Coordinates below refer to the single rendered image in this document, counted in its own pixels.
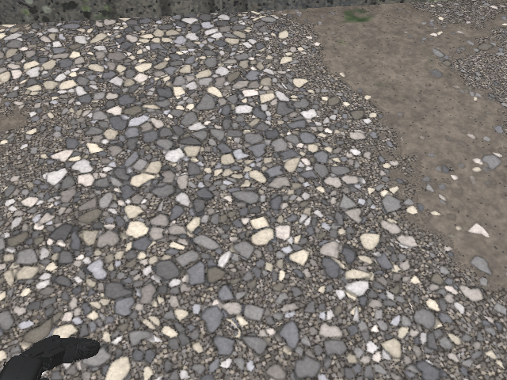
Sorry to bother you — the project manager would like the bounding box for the robot left hand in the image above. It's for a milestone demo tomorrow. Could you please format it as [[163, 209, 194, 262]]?
[[0, 335, 100, 380]]

